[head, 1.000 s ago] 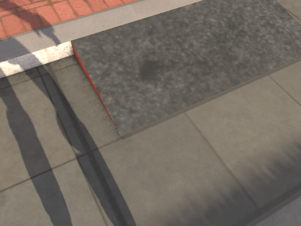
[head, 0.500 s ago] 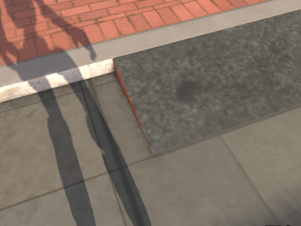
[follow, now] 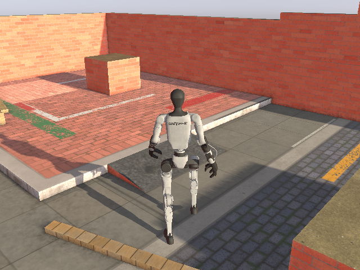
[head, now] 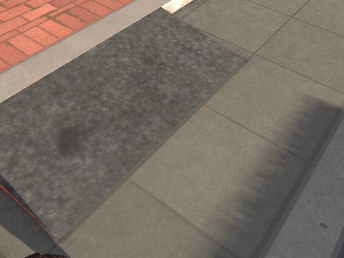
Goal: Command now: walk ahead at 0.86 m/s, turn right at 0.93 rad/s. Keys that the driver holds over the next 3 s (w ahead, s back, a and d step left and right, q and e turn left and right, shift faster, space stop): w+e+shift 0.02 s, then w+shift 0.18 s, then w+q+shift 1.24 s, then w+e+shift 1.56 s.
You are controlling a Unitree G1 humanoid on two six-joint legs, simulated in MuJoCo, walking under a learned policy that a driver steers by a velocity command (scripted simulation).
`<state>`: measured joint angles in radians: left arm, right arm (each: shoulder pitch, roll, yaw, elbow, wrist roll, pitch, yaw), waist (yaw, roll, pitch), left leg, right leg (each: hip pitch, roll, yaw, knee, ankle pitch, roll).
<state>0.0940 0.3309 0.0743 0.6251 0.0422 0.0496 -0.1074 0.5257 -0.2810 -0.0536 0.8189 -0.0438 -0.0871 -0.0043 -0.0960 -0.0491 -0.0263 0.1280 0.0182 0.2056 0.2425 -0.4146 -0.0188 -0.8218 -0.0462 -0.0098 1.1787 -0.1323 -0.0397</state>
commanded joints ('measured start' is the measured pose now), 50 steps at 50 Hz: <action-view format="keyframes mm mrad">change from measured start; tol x64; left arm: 1 -271 12 -23 -138 -1 -24 -19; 50 461 214 -4 20 9 -154 153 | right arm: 1 32 -103 -11 -10 -2 -16 -14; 50 -240 -163 -59 -65 32 -20 20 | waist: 1 -24 144 234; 50 326 -12 -303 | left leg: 1 -22 222 -43 -135 429 43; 6 -65 298 36 321 1607 81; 10 -914 31 -262 1320 82 70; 32 201 108 -699 381 454 491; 39 -617 9 -658 -134 104 378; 50 -514 -113 -495 866 534 157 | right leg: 1 -132 -4 -115 -170 -26 -38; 9 1319 -265 729 -754 -529 -320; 28 888 -116 -220 -663 1448 84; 31 213 171 -147 557 -341 54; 50 1125 -153 210 -653 -325 25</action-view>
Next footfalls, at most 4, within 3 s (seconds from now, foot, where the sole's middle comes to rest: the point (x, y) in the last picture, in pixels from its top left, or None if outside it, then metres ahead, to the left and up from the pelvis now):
0.14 right None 0.26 -0.10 -0.76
0.60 left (172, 206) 0.71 -0.08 -0.76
1.00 right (190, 129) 1.13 -0.21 -0.76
1.42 left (116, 95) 1.34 0.16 -0.71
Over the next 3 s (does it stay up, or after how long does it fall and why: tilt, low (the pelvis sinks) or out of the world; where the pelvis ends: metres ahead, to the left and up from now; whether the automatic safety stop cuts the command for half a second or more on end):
stays up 2.48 0.68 0.11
